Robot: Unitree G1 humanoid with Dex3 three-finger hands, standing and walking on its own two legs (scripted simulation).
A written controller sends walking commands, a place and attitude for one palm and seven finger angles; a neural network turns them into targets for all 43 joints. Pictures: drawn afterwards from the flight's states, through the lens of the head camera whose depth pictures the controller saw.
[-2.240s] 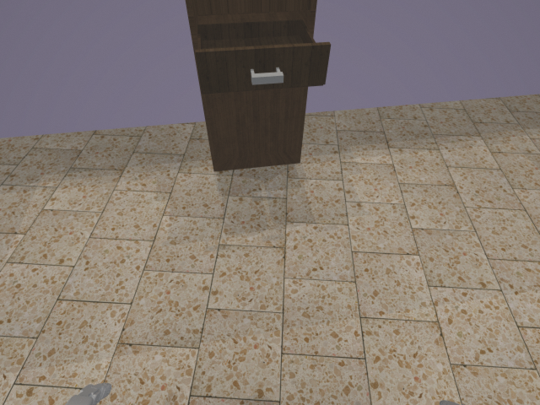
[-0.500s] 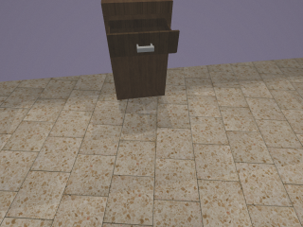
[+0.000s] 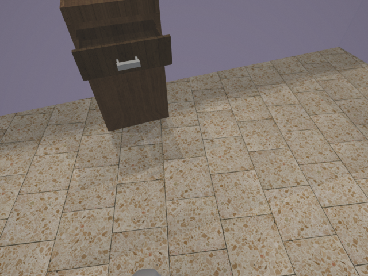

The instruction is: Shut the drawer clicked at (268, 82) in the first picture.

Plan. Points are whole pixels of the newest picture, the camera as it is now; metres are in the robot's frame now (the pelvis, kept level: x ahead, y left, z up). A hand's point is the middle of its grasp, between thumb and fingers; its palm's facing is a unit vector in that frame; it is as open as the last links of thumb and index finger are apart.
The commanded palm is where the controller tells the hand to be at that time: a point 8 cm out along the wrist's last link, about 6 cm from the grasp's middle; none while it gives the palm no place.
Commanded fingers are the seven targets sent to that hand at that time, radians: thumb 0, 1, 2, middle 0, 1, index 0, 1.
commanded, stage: walk to a spot facing it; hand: left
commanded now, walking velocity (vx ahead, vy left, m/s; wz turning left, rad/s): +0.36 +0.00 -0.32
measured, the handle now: (127, 62) +0.95 +0.35 -0.05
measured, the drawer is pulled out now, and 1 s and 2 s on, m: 0.30 0.30 0.30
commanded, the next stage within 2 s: turn to face it in 1.04 s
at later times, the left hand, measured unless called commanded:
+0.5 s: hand (104, 250) +0.21 +0.25 -0.19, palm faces -0.09 -0.98 -0.16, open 7.4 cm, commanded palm none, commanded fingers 0.00 0.90 0.90 -0.20 -0.30 -0.20 -0.30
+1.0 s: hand (172, 144) +0.58 +0.11 -0.17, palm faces -0.51 -0.85 -0.12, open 7.4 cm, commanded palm none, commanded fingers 0.00 0.90 0.90 -0.20 -0.30 -0.20 -0.30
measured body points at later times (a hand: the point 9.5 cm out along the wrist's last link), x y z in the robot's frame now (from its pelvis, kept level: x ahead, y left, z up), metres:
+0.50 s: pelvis +0.22 +0.07 -0.01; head +0.23 +0.09 +0.44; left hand +0.21 +0.30 -0.18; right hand +0.28 -0.17 -0.14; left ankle +0.29 +0.13 -0.73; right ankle +0.08 -0.04 -0.63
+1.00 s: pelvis +0.40 +0.03 -0.01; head +0.44 +0.01 +0.44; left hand +0.61 +0.15 -0.16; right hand +0.20 -0.09 -0.15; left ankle +0.29 +0.13 -0.73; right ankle +0.46 -0.12 -0.71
